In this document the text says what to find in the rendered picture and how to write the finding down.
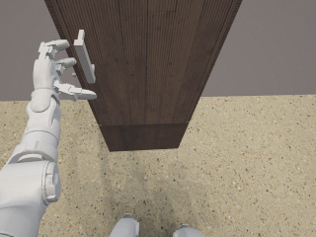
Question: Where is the robot left upper arm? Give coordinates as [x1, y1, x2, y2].
[0, 160, 61, 237]

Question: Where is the left robot hand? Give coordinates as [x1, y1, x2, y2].
[33, 39, 97, 102]

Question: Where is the robot right shin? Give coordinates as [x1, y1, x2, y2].
[178, 224, 190, 230]

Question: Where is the handle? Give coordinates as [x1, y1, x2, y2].
[73, 30, 96, 84]

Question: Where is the left robot forearm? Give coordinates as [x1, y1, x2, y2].
[0, 89, 62, 174]

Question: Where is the robot left thigh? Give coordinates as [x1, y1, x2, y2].
[109, 217, 139, 237]

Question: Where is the cupboard door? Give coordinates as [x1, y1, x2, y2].
[51, 0, 238, 126]

